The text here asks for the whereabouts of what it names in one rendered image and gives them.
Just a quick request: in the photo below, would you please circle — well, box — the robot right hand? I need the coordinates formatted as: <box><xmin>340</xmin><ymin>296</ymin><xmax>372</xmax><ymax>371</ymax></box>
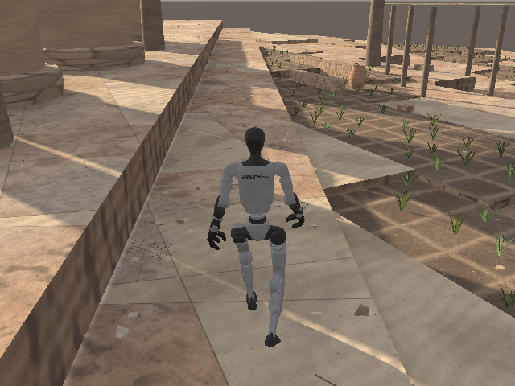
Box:
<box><xmin>286</xmin><ymin>214</ymin><xmax>305</xmax><ymax>228</ymax></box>

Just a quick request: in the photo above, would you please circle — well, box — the right robot forearm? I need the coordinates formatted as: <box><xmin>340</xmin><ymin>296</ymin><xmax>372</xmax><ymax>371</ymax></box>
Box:
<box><xmin>289</xmin><ymin>193</ymin><xmax>303</xmax><ymax>218</ymax></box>

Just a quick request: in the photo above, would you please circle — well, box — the robot left shin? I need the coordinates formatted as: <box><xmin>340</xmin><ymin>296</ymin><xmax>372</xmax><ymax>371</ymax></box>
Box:
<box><xmin>239</xmin><ymin>252</ymin><xmax>254</xmax><ymax>301</ymax></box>

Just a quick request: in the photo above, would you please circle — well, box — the left robot forearm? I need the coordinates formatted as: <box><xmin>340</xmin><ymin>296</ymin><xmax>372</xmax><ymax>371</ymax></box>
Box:
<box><xmin>209</xmin><ymin>196</ymin><xmax>225</xmax><ymax>232</ymax></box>

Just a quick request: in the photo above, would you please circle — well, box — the robot right upper arm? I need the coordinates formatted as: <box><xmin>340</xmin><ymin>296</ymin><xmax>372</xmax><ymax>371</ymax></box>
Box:
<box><xmin>272</xmin><ymin>162</ymin><xmax>296</xmax><ymax>205</ymax></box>

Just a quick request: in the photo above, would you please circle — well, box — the robot right shin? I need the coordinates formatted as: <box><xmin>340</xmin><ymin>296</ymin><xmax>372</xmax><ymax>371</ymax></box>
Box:
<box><xmin>268</xmin><ymin>278</ymin><xmax>285</xmax><ymax>337</ymax></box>

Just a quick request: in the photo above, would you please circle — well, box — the robot left upper arm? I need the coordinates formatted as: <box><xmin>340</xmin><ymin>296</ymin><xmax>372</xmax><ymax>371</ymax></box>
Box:
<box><xmin>217</xmin><ymin>162</ymin><xmax>239</xmax><ymax>208</ymax></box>

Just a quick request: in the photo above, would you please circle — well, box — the robot left hand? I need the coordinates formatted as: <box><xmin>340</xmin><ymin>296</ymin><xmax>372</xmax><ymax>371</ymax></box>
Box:
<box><xmin>207</xmin><ymin>229</ymin><xmax>226</xmax><ymax>250</ymax></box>

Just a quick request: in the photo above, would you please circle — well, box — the robot shin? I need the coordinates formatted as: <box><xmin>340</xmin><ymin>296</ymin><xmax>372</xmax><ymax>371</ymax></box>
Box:
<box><xmin>268</xmin><ymin>278</ymin><xmax>285</xmax><ymax>337</ymax></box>
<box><xmin>239</xmin><ymin>252</ymin><xmax>254</xmax><ymax>301</ymax></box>

